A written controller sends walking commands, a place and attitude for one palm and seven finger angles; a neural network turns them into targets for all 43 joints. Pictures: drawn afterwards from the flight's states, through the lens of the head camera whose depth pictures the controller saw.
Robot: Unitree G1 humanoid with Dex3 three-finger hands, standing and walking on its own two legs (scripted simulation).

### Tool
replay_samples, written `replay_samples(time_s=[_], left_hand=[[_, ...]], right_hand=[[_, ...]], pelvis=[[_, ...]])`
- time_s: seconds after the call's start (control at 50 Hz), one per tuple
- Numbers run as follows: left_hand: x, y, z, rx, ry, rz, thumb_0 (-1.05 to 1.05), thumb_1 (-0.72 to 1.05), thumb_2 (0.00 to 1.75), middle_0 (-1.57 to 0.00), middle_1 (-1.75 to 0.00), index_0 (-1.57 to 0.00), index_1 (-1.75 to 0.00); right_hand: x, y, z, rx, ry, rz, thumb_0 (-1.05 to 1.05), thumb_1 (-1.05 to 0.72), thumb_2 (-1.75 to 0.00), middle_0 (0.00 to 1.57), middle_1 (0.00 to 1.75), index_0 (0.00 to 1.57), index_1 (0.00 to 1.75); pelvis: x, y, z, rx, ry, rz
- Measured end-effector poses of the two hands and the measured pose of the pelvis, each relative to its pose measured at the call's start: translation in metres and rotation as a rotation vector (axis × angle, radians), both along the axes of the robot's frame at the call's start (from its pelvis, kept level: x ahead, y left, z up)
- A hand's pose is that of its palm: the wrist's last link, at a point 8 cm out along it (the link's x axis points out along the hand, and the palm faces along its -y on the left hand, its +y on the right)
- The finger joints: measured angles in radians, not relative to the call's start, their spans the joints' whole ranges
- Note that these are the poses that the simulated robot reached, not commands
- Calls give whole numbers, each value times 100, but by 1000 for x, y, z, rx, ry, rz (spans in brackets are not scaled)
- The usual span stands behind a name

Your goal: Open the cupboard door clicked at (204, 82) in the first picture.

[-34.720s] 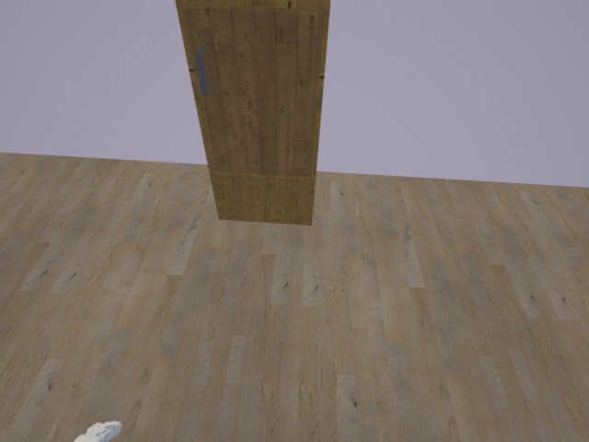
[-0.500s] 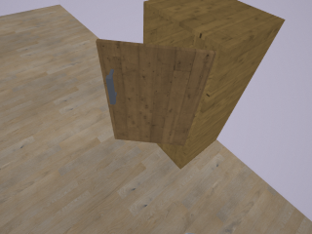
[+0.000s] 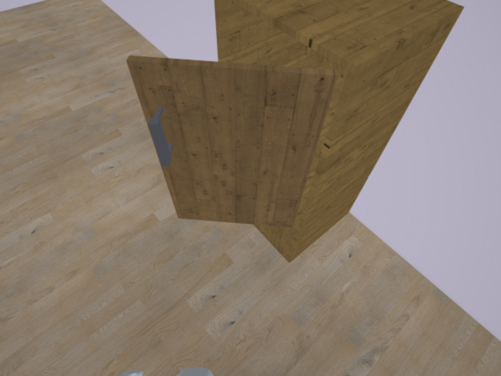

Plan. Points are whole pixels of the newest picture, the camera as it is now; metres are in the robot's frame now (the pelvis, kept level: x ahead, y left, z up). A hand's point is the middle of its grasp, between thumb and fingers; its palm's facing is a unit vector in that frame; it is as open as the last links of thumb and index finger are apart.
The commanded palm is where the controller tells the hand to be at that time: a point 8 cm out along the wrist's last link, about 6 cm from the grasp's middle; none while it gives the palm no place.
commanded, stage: come to a stop and stand still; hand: left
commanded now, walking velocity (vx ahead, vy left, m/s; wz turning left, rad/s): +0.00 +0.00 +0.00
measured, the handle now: (163, 137) +0.58 +0.24 -0.03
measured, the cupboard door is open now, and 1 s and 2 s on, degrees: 46 46 46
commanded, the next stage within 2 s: look again from close up in 0.48 s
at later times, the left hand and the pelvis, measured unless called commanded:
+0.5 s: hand out of the picture -0.01 +0.23 -0.16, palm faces -0.02 -0.96 -0.27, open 7.3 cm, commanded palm none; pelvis -0.03 +0.04 +0.00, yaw -2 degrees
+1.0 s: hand out of the picture +0.01 +0.18 -0.17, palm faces -0.02 -0.97 -0.23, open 7.3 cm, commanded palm none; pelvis -0.01 +0.00 +0.00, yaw -1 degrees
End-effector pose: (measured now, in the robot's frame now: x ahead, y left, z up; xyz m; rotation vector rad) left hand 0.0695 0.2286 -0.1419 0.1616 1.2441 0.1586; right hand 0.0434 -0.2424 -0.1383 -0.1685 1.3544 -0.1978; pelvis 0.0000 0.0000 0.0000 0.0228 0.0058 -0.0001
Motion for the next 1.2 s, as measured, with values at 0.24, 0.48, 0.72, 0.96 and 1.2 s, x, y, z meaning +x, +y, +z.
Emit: replay_samples(time_s=[0.24, 0.48, 0.72, 0.96, 1.2], left_hand=[[-51, 51, 0, 66, 23, -15, 0, 91, 90, -20, -29, -20, -30], [-81, 55, 15, 73, 65, -35, 0, 91, 90, -20, -29, -20, -30], [-71, 25, 10, 23, 77, -49, 0, 92, 90, -20, -29, -20, -30], [-64, 5, 9, 22, 102, -32, 1, 93, 90, -20, -29, -20, -30], [-64, -13, 7, 10, 122, -10, 1, 93, 90, -20, -29, -20, -30]], right_hand=[[15, 47, -7, 41, -263, 39, 1, -91, -90, 20, 30, 20, 30], [-37, 50, -11, 66, -169, 19, -1, -93, -90, 20, 30, 20, 30], [-95, 41, -10, 65, 26, -17, 1, -91, -90, 20, 30, 20, 30], [-81, 40, -13, 106, 44, -13, 1, -91, -90, 20, 30, 20, 30], [-53, 23, -12, 91, 21, 2, 1, -92, -90, 20, 30, 20, 30]], pelvis=[[-18, 35, -15, -2, -45, -39], [-32, 40, -5, -3, -26, -43], [-26, 26, 1, -1, -20, -32], [-13, 8, 3, -4, -18, -26], [0, -8, 3, -6, -18, -21]])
